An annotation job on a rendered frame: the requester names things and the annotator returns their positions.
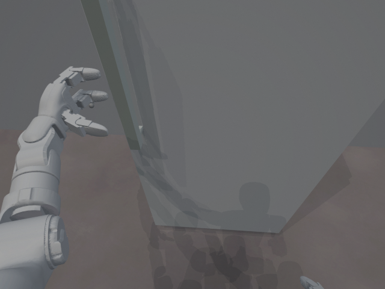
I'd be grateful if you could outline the fridge door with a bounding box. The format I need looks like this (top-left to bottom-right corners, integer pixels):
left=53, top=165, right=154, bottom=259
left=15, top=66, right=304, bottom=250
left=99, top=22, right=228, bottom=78
left=80, top=0, right=385, bottom=233

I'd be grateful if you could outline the handle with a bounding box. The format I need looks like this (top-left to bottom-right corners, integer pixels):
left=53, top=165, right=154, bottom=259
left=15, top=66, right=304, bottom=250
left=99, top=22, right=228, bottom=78
left=81, top=0, right=143, bottom=150

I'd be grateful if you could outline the robot left forearm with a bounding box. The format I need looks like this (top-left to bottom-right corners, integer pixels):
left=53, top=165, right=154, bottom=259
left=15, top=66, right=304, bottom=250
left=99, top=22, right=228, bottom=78
left=0, top=116, right=67, bottom=224

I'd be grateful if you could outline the robot left upper arm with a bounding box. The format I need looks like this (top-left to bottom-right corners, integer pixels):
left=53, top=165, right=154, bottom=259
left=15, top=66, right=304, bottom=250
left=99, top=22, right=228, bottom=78
left=0, top=214, right=69, bottom=289

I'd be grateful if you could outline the robot right hand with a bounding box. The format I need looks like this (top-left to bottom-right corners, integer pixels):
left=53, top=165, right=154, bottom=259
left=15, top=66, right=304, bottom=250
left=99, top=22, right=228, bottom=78
left=300, top=276, right=324, bottom=289

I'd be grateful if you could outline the robot left hand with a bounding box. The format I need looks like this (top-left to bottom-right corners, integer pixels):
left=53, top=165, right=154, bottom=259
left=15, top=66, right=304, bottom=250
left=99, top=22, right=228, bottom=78
left=38, top=66, right=109, bottom=137

